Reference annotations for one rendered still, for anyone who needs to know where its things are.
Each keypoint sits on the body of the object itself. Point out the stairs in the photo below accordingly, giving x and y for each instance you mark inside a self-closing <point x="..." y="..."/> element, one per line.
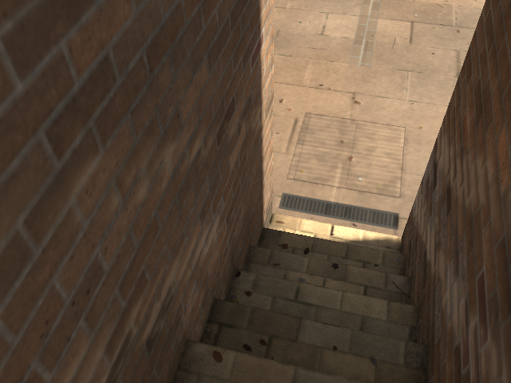
<point x="315" y="303"/>

